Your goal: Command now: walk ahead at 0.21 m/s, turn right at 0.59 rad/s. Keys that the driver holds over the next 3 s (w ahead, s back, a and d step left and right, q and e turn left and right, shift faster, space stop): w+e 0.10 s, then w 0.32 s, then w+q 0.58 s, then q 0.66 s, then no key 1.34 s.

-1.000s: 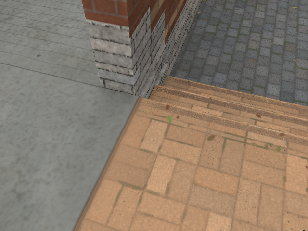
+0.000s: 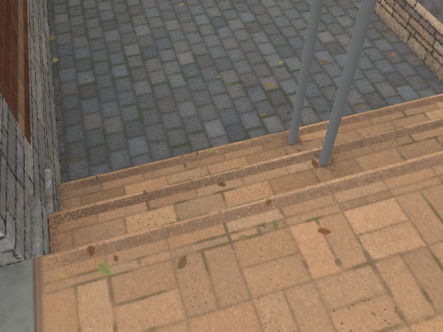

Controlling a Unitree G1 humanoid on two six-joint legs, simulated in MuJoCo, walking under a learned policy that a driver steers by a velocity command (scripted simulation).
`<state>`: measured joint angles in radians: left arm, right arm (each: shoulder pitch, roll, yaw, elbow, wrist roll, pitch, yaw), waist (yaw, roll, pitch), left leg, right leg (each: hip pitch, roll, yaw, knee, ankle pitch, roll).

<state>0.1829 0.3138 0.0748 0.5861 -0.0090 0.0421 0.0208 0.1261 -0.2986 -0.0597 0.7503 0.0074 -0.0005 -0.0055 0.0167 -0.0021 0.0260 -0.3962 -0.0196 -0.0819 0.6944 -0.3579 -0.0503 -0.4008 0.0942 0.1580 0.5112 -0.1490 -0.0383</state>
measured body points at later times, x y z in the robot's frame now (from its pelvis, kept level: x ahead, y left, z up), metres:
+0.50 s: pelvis +0.14 -0.04 +0.00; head +0.17 -0.04 +0.44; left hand +0.41 +0.14 -0.07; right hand +0.05 -0.31 -0.13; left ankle +0.01 +0.14 -0.73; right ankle +0.20 -0.17 -0.74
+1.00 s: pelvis +0.39 -0.06 -0.02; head +0.43 -0.05 +0.43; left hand +0.37 +0.23 -0.15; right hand +0.62 -0.27 -0.10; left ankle +0.53 +0.04 -0.73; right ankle +0.20 -0.18 -0.73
